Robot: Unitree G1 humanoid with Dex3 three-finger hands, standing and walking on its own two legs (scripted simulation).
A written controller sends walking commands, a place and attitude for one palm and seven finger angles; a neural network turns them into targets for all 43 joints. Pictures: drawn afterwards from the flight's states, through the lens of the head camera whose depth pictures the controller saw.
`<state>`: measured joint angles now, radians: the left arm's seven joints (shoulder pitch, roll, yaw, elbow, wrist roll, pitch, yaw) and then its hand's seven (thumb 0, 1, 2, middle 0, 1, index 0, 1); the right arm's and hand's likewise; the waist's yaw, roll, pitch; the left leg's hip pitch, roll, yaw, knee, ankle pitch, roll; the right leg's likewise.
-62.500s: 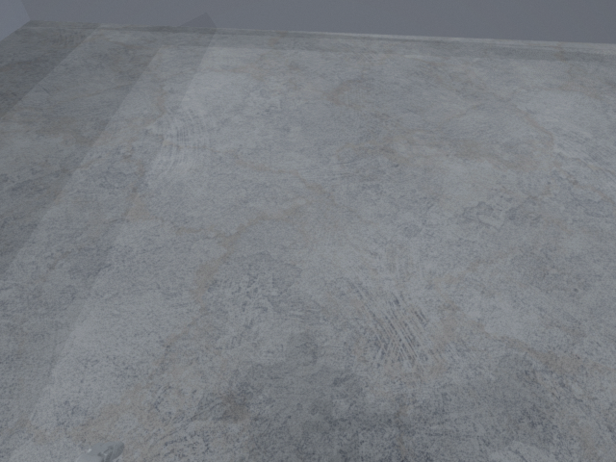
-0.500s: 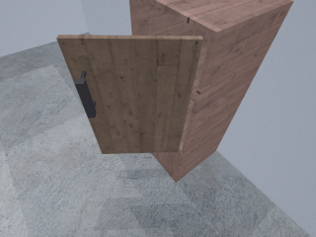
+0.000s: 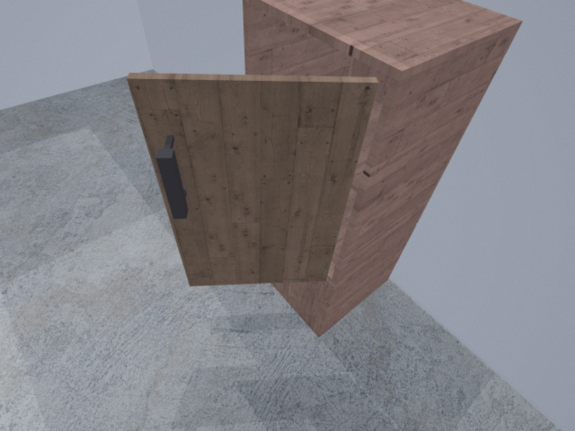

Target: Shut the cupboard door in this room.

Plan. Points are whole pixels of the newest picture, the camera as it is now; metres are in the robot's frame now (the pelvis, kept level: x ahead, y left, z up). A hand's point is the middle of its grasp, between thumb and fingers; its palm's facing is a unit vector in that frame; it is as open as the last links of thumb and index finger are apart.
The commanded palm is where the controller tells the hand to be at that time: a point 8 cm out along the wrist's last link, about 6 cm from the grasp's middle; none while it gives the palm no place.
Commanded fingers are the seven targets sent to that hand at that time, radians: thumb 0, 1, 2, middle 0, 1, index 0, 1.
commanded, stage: come to a stop and stand still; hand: left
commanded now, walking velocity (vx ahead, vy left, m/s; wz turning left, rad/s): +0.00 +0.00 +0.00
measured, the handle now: (175, 178) +0.50 +0.24 +0.05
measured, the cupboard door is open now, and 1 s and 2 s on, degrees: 55 55 55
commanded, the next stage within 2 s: look again from close up in 0.02 s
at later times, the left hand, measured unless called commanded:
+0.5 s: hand out of the picture +0.03 +0.16 -0.17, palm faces +0.02 -0.97 -0.26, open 7.4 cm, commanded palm none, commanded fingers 0.00 0.90 0.90 -0.20 -0.30 -0.20 -0.30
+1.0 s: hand out of the picture +0.04 +0.14 -0.19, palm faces +0.10 -0.98 -0.19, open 7.4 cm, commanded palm none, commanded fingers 0.00 0.90 0.90 -0.20 -0.30 -0.20 -0.30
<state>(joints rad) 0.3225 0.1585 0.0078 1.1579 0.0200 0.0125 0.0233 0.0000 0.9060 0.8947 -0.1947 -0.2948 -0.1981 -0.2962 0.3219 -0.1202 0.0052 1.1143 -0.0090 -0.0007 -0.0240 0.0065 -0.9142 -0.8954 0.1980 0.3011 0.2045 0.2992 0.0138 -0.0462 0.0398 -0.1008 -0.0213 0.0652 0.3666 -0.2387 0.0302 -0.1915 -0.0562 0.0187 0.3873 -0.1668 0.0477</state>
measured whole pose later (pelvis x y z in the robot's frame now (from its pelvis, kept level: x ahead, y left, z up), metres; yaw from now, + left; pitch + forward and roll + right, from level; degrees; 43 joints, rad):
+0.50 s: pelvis +0.02 -0.02 -0.01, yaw +0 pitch -1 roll +1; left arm 0.27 0.15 -0.01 1.11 0.02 -0.02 0.03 0.00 0.90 0.89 -0.20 -0.29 -0.20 -0.30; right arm 0.31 -0.18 0.01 1.05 -0.02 -0.03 -0.02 0.02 -0.93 -0.90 0.20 0.30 0.20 0.30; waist -0.01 0.06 0.01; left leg -0.13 -0.01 0.05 0.45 -0.30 0.00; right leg -0.25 -0.05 0.01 0.54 -0.27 0.02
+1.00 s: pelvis +0.04 -0.04 -0.01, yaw +4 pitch +0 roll +0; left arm 0.27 0.16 0.03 1.07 0.03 -0.02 0.01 0.00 0.91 0.89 -0.20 -0.30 -0.20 -0.30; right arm 0.32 -0.18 0.00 1.09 -0.02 0.00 -0.01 0.01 -0.91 -0.90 0.19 0.30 0.20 0.30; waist 0.01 0.01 0.04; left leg -0.20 0.03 0.04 0.56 -0.38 0.01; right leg -0.22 -0.02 -0.07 0.55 -0.32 -0.02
